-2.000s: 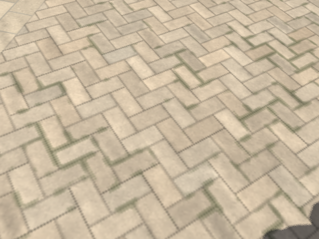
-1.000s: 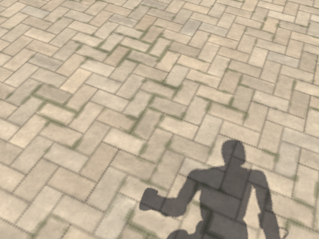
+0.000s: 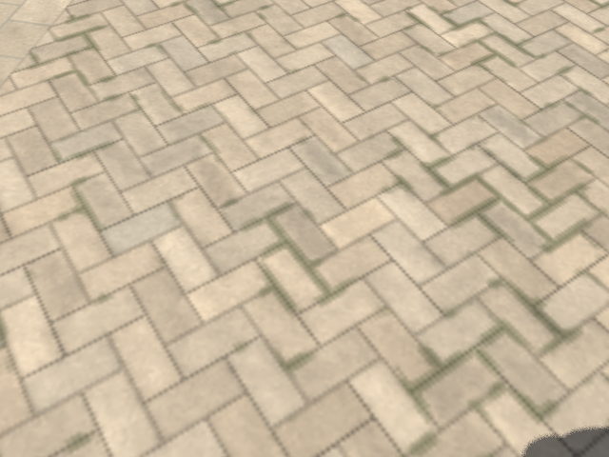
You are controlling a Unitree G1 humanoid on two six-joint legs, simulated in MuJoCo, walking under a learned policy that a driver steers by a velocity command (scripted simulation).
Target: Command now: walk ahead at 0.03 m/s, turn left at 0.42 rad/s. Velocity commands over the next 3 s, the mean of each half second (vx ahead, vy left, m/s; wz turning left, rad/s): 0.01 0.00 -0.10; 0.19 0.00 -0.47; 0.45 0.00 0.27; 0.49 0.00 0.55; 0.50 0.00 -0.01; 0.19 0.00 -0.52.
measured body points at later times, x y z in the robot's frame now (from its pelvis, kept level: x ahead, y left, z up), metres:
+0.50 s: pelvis +0.00 -0.04 +0.01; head +0.04 -0.06 +0.46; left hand +0.09 +0.24 -0.11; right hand +0.11 -0.33 -0.11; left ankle -0.03 +0.09 -0.70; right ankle +0.01 -0.13 -0.74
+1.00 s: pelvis +0.04 -0.04 +0.01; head +0.06 -0.03 +0.46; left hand +0.27 +0.15 -0.11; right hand -0.06 -0.30 -0.11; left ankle +0.00 +0.08 -0.74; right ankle +0.04 -0.20 -0.69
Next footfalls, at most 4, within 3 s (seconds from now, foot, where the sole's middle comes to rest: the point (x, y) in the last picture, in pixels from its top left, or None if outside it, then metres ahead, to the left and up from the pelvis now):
0.14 right None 0.05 -0.13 -0.77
0.62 left None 0.04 0.07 -0.77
1.12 right None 0.14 -0.23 -0.77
1.64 left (365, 447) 0.48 -0.14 -0.77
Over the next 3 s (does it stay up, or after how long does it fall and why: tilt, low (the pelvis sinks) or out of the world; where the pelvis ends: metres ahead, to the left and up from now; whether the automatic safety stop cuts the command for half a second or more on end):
stays up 0.93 -0.16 0.00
